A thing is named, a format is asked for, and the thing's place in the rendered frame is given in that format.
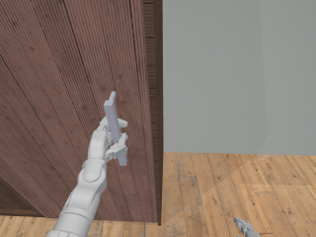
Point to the wardrobe door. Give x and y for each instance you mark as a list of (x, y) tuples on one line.
[(60, 60), (11, 199)]

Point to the robot left hand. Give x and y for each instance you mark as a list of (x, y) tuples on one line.
[(102, 138)]

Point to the robot right hand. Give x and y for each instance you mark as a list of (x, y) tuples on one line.
[(246, 228)]

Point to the left robot forearm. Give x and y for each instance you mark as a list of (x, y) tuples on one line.
[(80, 209)]

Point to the handle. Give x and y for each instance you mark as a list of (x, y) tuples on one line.
[(113, 121)]

